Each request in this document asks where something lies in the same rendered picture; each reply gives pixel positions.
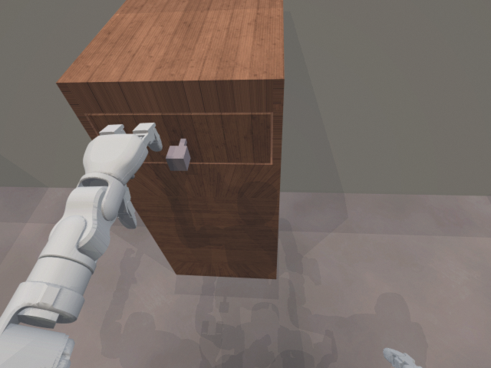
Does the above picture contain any robot left upper arm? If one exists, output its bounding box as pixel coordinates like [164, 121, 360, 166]
[0, 324, 75, 368]

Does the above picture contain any right robot hand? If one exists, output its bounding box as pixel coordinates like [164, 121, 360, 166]
[383, 348, 422, 368]

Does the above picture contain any handle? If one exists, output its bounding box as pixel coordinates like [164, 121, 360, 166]
[166, 139, 191, 171]

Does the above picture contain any drawer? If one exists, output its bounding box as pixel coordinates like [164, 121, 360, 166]
[87, 112, 272, 163]

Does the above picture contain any left robot forearm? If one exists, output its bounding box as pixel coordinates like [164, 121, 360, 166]
[0, 172, 125, 336]

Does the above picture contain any cabinet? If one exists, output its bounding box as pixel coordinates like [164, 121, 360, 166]
[56, 0, 285, 279]

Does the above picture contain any left robot hand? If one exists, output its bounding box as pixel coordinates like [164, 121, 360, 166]
[83, 123, 163, 229]

